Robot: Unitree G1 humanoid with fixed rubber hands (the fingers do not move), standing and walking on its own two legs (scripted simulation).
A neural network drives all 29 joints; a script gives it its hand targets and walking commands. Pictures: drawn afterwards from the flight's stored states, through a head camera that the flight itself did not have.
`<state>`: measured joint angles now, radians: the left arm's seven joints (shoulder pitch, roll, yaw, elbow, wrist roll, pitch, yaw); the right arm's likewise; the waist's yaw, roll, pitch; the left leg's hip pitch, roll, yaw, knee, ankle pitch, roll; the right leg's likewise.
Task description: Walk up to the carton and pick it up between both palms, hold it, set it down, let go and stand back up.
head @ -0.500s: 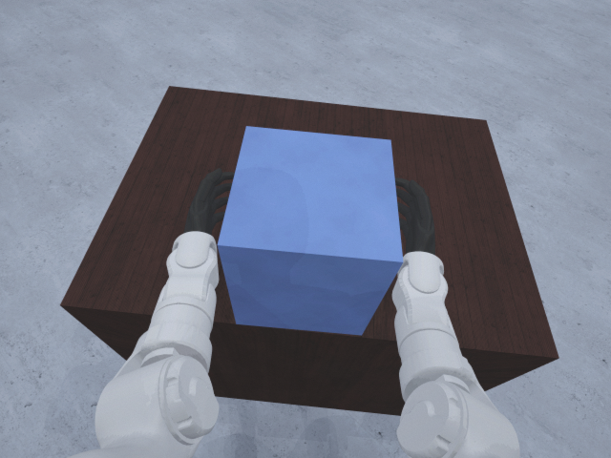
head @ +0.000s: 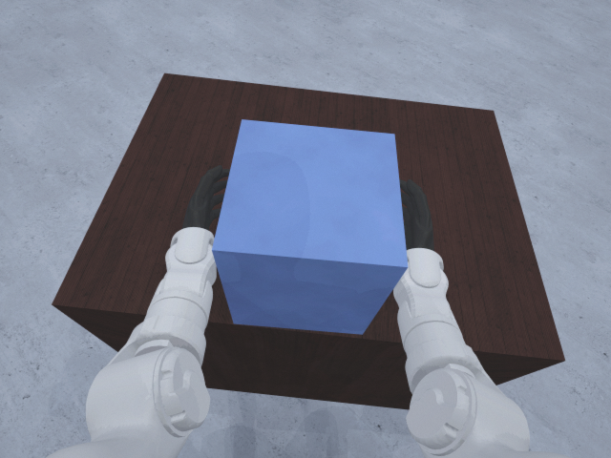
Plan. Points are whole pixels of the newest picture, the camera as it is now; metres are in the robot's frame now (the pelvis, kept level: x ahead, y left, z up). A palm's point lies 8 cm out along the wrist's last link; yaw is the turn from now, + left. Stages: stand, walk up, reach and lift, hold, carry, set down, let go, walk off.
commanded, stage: set down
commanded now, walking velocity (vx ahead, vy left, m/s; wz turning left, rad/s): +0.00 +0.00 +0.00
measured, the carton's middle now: (307, 236) +0.42 -0.04 +0.00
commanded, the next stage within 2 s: none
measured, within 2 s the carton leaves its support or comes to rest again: neither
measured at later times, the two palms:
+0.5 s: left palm (183, 225) +0.44 +0.13 +0.01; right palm (430, 244) +0.38 -0.21 +0.01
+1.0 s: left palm (174, 179) +0.44 +0.12 +0.11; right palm (481, 203) +0.38 -0.23 +0.11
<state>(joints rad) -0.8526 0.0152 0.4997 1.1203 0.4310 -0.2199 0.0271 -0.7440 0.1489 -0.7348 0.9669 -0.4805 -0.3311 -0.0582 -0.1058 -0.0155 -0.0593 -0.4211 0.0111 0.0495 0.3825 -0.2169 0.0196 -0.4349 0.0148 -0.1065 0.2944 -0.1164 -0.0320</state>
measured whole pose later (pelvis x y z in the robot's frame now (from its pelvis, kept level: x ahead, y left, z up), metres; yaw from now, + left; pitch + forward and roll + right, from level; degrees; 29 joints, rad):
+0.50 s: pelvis -0.01 +0.01 -0.02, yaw -1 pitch +24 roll -3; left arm -1.01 0.20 0.07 1.52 -0.04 -0.39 0.07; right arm -0.87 -0.12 -0.20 1.40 0.11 -0.44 -0.13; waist -0.12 0.04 -0.24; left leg -0.75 0.02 0.00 0.62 -0.29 0.01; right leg -0.73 0.04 -0.05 0.47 -0.16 -0.01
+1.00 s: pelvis -0.06 -0.01 -0.02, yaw +0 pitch +19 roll +0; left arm -1.25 0.32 -0.20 1.54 -0.38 -0.13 0.03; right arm -1.09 -0.20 -0.08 1.24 0.24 -0.03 -0.13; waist -0.17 -0.01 -0.23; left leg -0.72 -0.01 0.01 0.60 -0.22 0.01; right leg -0.75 0.01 -0.04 0.56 -0.14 -0.03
